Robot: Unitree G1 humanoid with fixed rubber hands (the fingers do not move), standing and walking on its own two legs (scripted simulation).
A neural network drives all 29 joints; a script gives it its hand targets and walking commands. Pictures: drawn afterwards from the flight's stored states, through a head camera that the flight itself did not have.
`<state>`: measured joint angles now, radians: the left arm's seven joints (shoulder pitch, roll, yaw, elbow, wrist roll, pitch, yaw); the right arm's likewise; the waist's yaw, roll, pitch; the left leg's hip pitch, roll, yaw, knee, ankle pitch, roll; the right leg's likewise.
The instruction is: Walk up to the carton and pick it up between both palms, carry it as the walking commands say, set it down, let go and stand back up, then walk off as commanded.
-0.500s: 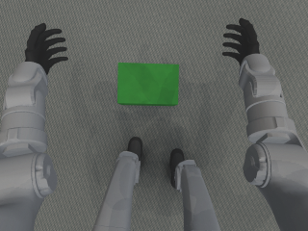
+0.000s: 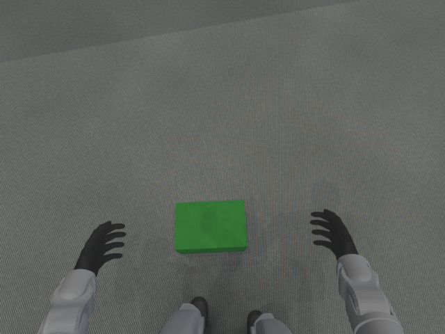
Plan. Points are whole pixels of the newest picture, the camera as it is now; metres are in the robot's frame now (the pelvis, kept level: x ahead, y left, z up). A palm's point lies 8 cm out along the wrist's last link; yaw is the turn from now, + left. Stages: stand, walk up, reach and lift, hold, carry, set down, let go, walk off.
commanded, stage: let go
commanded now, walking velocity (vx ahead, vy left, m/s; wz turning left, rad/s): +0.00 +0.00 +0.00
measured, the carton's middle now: (211, 227) +0.42 +0.06 -0.67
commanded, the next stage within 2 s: stand in 0.72 s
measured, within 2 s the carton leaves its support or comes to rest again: neither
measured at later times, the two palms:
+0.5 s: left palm (91, 322) +0.15 +0.21 -0.05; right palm (393, 325) +0.16 -0.25 -0.05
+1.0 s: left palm out of the picture +0.13 +0.29 -0.06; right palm out of the picture +0.12 -0.28 -0.06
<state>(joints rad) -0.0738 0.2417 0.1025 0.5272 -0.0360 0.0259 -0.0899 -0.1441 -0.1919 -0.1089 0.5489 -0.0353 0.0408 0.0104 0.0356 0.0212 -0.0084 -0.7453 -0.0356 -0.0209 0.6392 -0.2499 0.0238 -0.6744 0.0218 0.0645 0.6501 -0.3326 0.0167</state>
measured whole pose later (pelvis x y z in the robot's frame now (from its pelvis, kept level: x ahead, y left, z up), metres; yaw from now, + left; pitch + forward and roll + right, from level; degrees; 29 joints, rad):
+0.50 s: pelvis +0.00 -0.02 +0.02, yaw +0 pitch -7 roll +0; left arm 0.22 0.23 0.04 0.41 0.01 0.15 -0.09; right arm 0.21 -0.19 -0.04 0.45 -0.01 0.13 0.06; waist 0.01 -0.02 0.15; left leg -0.10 -0.01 -0.03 0.45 -0.23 -0.01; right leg -0.04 0.04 0.05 0.47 -0.31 -0.02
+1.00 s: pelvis +0.01 +0.01 +0.02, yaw -1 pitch -1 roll +0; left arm 0.29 0.34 0.06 0.65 0.04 0.03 0.00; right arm 0.22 -0.31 -0.07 0.77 -0.04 0.00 0.01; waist 0.00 -0.03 -0.04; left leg -0.21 -0.05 0.01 0.48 -0.25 0.04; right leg -0.15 0.00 0.09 0.48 -0.32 0.02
